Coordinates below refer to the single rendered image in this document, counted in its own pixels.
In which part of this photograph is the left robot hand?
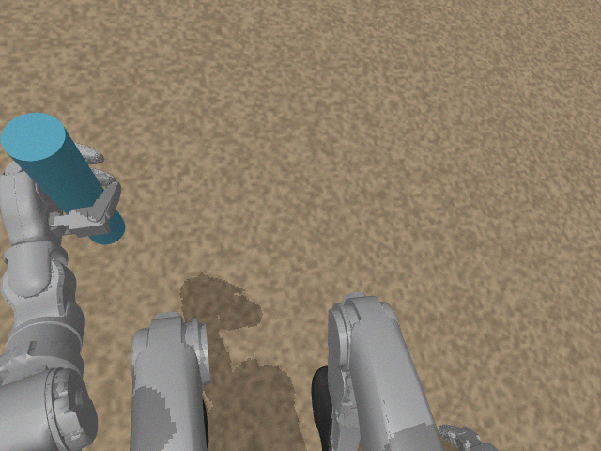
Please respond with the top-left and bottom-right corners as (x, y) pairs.
(0, 143), (121, 246)

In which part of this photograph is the left robot arm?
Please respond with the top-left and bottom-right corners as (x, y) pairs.
(0, 240), (98, 451)

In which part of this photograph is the right robot hand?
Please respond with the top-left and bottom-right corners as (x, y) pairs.
(439, 425), (498, 451)

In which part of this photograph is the can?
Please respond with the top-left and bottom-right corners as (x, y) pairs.
(0, 113), (125, 245)

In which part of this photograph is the right robot foot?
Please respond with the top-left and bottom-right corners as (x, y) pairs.
(312, 366), (332, 451)

